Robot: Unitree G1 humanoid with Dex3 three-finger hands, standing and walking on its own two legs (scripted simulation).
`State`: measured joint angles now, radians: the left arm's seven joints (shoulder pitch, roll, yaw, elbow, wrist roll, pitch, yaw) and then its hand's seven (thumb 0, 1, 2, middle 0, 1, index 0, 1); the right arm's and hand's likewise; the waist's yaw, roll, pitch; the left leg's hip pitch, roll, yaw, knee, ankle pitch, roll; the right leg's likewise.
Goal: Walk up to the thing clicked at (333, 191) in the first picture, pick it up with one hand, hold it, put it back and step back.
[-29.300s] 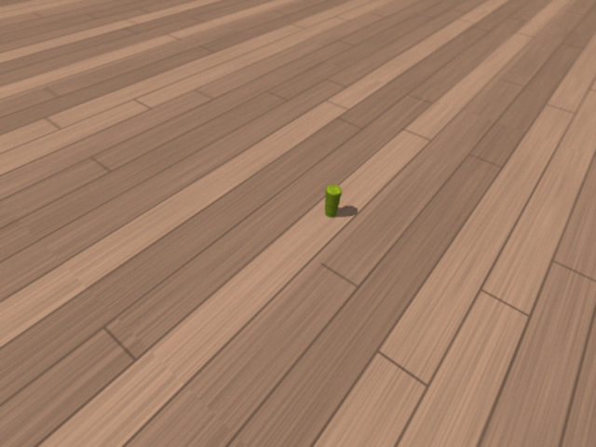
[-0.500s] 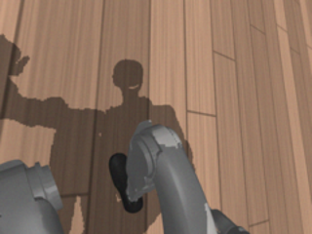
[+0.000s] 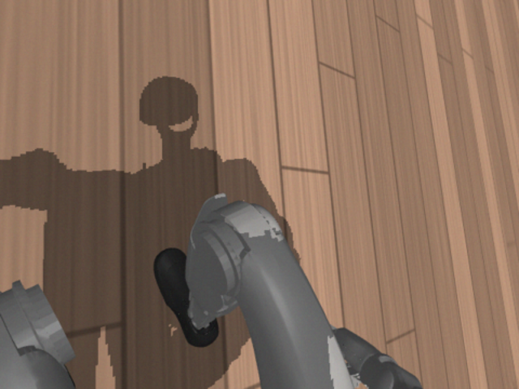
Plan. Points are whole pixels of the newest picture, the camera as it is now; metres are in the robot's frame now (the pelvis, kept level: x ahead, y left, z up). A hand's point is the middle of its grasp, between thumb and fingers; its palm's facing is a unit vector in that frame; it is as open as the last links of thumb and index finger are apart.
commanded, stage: lower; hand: left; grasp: from the side
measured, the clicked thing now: out of the picture +0.54 +0.28 -0.23
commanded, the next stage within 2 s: loosen in 0.08 s
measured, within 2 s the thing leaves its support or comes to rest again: neither
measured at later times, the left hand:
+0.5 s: hand out of the picture +0.53 +0.28 -0.16, palm faces +0.34 -0.94 -0.03, open 7.5 cm
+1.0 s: hand out of the picture +0.54 +0.28 -0.15, palm faces +0.34 -0.94 -0.03, open 16.0 cm
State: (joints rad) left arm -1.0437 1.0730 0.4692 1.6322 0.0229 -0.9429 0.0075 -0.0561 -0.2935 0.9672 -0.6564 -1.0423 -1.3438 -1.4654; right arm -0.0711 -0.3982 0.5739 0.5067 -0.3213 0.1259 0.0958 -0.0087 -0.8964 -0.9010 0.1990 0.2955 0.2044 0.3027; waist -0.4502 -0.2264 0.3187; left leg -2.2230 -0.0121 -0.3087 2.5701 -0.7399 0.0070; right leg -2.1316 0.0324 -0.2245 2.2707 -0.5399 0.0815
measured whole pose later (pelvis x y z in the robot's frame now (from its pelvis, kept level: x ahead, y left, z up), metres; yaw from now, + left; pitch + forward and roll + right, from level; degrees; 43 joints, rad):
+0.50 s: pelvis +0.00 +0.01 +0.00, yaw -1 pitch +20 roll -20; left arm -1.05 1.08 0.43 1.67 0.02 -0.99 0.02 -0.01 -0.27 0.79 -0.72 -0.90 -1.14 -1.09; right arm -0.11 -0.39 0.60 0.51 -0.34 0.14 0.09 -0.01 -0.91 -0.89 0.20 0.30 0.21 0.30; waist -0.44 -0.24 0.31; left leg -2.21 -0.01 -0.32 2.57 -0.74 0.02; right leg -2.10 0.03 -0.24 2.25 -0.55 0.09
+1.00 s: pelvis +0.00 +0.00 +0.01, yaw -1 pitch +21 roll -19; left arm -1.07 1.10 0.43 1.68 0.02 -0.99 0.02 -0.01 -0.54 0.20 -0.31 -0.28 -0.31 -0.28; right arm -0.11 -0.38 0.60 0.51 -0.33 0.16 0.09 -0.01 -0.91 -0.90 0.20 0.30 0.21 0.30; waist -0.46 -0.23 0.31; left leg -2.22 -0.01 -0.32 2.55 -0.74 0.02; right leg -2.11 0.03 -0.24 2.24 -0.54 0.08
